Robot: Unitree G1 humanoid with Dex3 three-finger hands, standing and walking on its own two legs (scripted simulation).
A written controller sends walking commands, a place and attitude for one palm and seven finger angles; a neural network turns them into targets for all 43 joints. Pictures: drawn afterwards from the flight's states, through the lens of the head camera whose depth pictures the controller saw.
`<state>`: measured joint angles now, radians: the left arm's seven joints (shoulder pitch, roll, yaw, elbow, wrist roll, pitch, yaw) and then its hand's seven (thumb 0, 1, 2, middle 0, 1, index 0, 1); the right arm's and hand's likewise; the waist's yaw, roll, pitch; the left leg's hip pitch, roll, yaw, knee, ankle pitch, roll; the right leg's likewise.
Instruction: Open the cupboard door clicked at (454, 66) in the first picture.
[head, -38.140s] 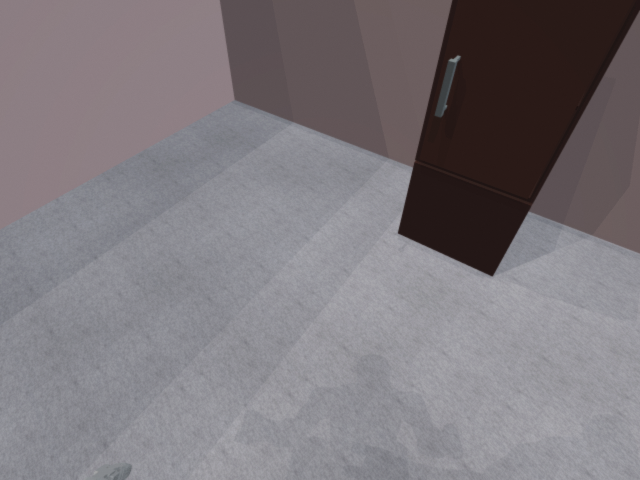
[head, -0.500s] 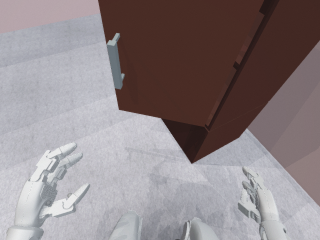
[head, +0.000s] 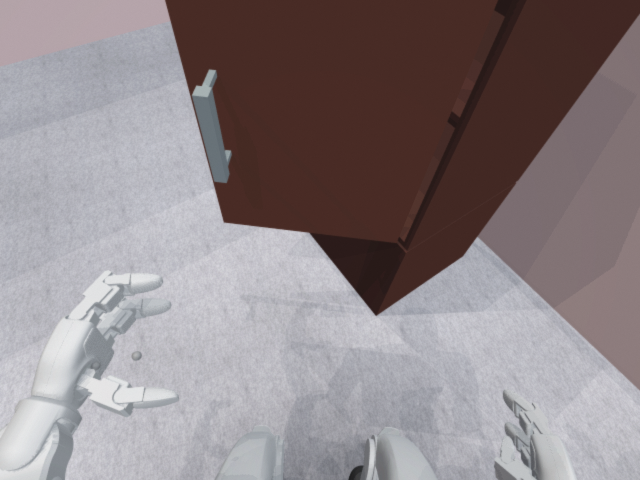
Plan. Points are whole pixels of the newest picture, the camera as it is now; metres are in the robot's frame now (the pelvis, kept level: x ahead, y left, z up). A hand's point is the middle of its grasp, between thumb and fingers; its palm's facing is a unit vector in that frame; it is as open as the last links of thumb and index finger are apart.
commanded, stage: raise the hand with hooked fingers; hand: left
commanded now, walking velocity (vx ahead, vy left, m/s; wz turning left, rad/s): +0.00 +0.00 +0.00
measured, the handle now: (216, 130) +0.59 +0.20 +0.04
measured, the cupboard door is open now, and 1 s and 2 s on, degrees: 49 49 49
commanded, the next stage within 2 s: move the hooked fingers beside the handle in 1.00 s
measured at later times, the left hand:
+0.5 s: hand (86, 290) +0.30 +0.28 +0.07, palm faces -0.03 -1.00 -0.08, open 13.9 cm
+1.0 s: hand (100, 300) +0.29 +0.26 +0.06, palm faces -0.07 -0.99 -0.07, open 14.0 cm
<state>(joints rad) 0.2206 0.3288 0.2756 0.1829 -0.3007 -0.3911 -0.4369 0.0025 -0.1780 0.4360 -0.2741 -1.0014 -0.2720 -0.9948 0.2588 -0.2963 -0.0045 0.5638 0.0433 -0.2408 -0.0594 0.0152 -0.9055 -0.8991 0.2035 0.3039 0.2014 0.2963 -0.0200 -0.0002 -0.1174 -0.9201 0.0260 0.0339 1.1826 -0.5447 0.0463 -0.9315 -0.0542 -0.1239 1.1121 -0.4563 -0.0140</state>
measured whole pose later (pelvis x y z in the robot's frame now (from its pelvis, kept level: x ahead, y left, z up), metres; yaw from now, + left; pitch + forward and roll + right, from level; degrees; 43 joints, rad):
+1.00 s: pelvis +0.01 +0.00 +0.01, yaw -1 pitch +16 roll -3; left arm 0.02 0.43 0.43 0.40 -0.36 -0.35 -0.57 -0.01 -0.49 0.30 -0.30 -1.20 -0.30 -1.20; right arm 0.29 -0.29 0.04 0.52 0.04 -0.20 -0.04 0.01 -0.91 -0.90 0.20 0.30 0.20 0.30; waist -0.03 0.01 -0.11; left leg -0.86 0.04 0.03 1.10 -0.53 0.04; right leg -0.87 -0.03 -0.12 1.03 -0.43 -0.02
